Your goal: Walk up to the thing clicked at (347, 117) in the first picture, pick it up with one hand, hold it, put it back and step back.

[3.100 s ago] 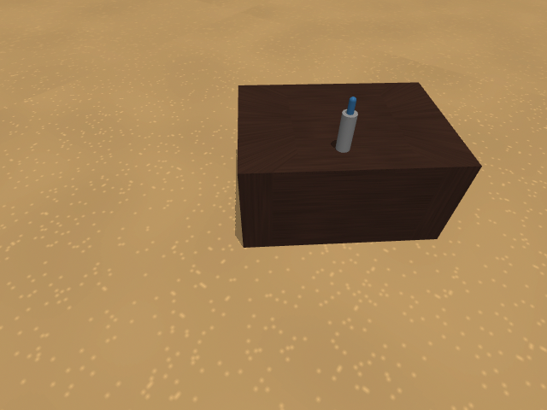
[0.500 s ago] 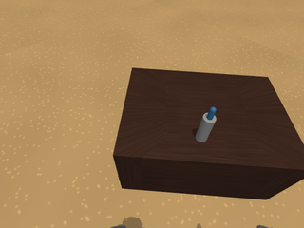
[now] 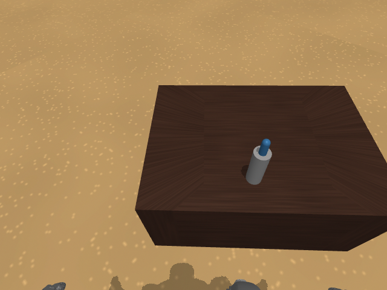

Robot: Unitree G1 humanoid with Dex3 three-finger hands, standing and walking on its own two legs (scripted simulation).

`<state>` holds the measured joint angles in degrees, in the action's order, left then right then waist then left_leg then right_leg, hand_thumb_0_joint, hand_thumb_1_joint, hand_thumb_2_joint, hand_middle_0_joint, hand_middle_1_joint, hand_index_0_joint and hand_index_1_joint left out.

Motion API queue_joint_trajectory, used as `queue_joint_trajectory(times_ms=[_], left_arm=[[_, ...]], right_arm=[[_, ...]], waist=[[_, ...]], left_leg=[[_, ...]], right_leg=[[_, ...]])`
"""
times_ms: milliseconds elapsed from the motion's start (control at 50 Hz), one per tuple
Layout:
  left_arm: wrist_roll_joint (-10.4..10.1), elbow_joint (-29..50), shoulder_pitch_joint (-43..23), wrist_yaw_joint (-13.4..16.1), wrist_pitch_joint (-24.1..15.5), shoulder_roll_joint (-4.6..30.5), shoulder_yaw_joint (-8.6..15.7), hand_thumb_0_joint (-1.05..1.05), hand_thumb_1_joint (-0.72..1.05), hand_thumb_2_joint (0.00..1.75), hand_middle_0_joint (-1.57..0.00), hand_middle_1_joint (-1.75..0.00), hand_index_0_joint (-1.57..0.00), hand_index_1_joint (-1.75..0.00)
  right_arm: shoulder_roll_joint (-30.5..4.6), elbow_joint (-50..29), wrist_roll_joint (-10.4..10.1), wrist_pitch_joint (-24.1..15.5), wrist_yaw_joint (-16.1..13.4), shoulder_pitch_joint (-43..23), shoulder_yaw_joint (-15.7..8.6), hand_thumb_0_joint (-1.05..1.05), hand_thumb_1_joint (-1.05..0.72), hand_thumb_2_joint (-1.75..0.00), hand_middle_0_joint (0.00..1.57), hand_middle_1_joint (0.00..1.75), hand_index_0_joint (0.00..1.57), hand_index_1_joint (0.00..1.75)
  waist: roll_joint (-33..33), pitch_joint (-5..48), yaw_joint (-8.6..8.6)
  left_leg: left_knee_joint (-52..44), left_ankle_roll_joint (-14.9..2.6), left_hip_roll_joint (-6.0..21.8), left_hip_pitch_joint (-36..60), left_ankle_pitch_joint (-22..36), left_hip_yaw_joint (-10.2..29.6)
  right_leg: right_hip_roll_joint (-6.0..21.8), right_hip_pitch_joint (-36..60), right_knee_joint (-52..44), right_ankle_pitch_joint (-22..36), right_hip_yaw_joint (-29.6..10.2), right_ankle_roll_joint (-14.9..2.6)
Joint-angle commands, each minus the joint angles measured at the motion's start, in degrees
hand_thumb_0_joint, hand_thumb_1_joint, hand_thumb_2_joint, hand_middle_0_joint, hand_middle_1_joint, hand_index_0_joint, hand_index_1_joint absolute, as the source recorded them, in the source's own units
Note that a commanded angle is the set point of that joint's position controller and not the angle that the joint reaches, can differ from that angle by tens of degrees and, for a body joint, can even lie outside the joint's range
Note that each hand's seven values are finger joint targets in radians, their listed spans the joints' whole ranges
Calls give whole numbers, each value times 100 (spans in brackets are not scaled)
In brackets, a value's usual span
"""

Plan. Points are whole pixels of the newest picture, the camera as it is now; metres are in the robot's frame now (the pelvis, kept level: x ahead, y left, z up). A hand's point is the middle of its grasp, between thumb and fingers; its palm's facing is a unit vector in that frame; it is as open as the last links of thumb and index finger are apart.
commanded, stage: walk up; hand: right
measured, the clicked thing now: (259, 161) +0.52 -0.20 -0.19
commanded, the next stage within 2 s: stand in 1.00 s
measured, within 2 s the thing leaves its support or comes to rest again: neither
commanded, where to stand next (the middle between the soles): +0.07 +0.03 m, yaw -1 degrees
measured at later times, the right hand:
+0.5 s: hand out of the picture +0.10 -0.24 -0.12, palm faces -0.03 +0.94 -0.34, open 7.4 cm
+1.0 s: hand out of the picture +0.10 -0.24 -0.12, palm faces -0.02 +0.95 -0.32, open 7.4 cm
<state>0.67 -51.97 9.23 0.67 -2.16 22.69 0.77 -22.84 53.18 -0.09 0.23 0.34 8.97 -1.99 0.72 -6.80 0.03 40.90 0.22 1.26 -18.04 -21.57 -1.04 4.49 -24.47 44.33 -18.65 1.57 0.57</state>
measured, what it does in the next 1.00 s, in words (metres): stands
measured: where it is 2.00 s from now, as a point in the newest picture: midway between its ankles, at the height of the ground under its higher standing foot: outside the picture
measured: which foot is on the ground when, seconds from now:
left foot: down 0.00-1.00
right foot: down 0.00-1.00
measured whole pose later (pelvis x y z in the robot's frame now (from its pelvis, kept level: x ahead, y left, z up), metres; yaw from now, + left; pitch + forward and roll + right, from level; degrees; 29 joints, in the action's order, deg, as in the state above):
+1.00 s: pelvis +0.02 +0.01 +0.04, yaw +1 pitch -2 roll +0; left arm 0.5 -66.7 3.7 -0.5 -1.0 19.8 0.9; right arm -20.2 65.7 0.2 0.4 1.0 4.5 -0.8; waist 0.6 -2.7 0.3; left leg 19.7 1.3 1.5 -5.6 -12.1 -0.3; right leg 3.7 -9.7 19.5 -7.7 3.6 1.9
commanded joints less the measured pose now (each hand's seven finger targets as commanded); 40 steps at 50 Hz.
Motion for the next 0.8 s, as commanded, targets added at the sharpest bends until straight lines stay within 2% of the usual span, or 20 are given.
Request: queue_joint_trajectory(times_ms=[0, 20, 40, 60, 80, 160, 200, 240, 340, 400, 560, 680, 780], left_arm=[[-123, 82, -85, 80, 3, 1172, 286, 0, 90, 90, -20, -30, -20, -30], [-73, -3, -164, 79, -20, 1179, 283, 0, 90, 90, -20, -30, -20, -30], [-56, -33, -273, 54, -36, 1229, 280, 0, 90, 90, -20, -30, -20, -30], [-58, -110, -349, 35, -42, 1274, 289, 0, 90, 90, -20, -30, -20, -30], [-72, -159, -348, 28, -52, 1312, 283, 0, 90, 90, -20, -30, -20, -30], [-73, -416, -600, 2, -25, 1236, 218, 0, 90, 90, -20, -30, -20, -30], [-64, -529, -638, -14, -35, 1179, 191, 0, 90, 90, -20, -30, -20, -30], [-62, -627, -740, -28, -33, 1151, 184, 0, 90, 90, -20, -30, -20, -30], [-83, -873, -788, -53, -30, 1076, 159, 0, 90, 90, -20, -30, -20, -30], [-77, -978, -851, -62, -32, 1033, 142, 0, 90, 90, -20, -30, -20, -30], [-50, -1151, -895, -55, -42, 1003, 163, 0, 90, 90, -20, -30, -20, -30], [-36, -1188, -889, -49, -29, 988, 180, 0, 90, 90, -20, -30, -20, -30], [-18, -1183, -863, -43, -17, 961, 195, 0, 90, 90, -20, -30, -20, -30]], right_arm=[[-1494, -162, -2, -182, -55, -344, -322, 0, -90, -90, 20, 30, 20, 30], [-1286, -92, -12, -171, -37, -405, -243, 0, -90, -90, 20, 30, 20, 30], [-1206, -17, -10, -158, -39, -405, -192, 0, -90, -90, 20, 30, 20, 30], [-1165, 63, -8, -134, -39, -343, -161, 0, -90, -90, 20, 30, 20, 30], [-1152, 149, -19, -132, -37, -323, -132, 0, -90, -90, 20, 30, 20, 30], [-1119, 398, -5, -117, -3, -467, -78, 0, -90, -90, 20, 30, 20, 30], [-1129, 471, 3, -131, 12, -570, -62, 0, -90, -90, 20, 30, 20, 30], [-1098, 577, 11, -134, 8, -597, -47, 0, -90, -90, 20, 30, 20, 30], [-1088, 759, 10, -150, 5, -732, -41, 0, -90, -90, 20, 30, 20, 30], [-1064, 830, 3, -136, 4, -805, -40, 0, -90, -90, 20, 30, 20, 30], [-991, 950, -13, -127, -4, -768, -61, 0, -90, -90, 20, 30, 20, 30], [-973, 963, -3, -98, -1, -806, -67, 0, -90, -90, 20, 30, 20, 30], [-988, 958, 3, -107, -13, -821, -83, 0, -90, -90, 20, 30, 20, 30]], waist=[[113, 1054, 175], [22, 1010, 191], [-88, 1007, 133], [4, 986, 78], [113, 1038, 72], [65, 770, 78], [80, 811, 91], [22, 758, 69], [145, 831, 109], [117, 766, 88], [-29, 1016, 33], [-63, 907, 46], [-47, 958, 51]], left_leg=[[-1110, -827, 1082, 0, 1438, 1307], [-1060, -671, 941, -181, 1398, 1094], [-996, -527, 662, -148, 1177, 772], [-1059, -405, 521, -99, 835, 674], [-1106, -361, 506, 14, 823, 644], [-1517, -381, 561, 131, 546, 741], [-1683, -382, 608, 149, 604, 770], [-1862, -335, 596, 209, 535, 737], [-2169, -262, 623, 462, 912, 687], [-2296, -211, 594, 577, 930, 620], [-2378, -159, 595, 955, 1578, 526], [-2431, -141, 575, 1027, 1491, 514], [-2470, -140, 592, 983, 1663, 502]], right_leg=[[-88, 882, -624, 621, -221, -232], [6, 1161, -919, 674, -333, -270], [175, 1149, -1116, 813, -520, -316], [325, 1121, -1241, 851, -636, -380], [421, 1140, -1351, 977, -698, -440], [334, 968, -1673, 513, -597, -355], [264, 1179, -1792, 673, -473, -299], [298, 1213, -1971, 612, -505, -288], [292, 1504, -2196, 1091, -407, -204], [330, 1543, -2462, 1155, -421, -157], [404, 1842, -2633, 1605, -356, -107], [423, 1693, -2745, 1421, -375, -77], [415, 1889, -2704, 1671, -310, -69]])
